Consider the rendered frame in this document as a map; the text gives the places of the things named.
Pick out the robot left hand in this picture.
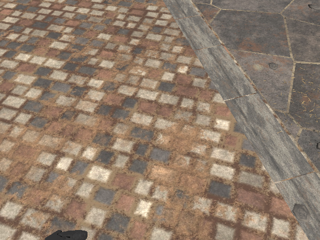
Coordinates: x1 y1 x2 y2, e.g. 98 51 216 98
45 230 88 240

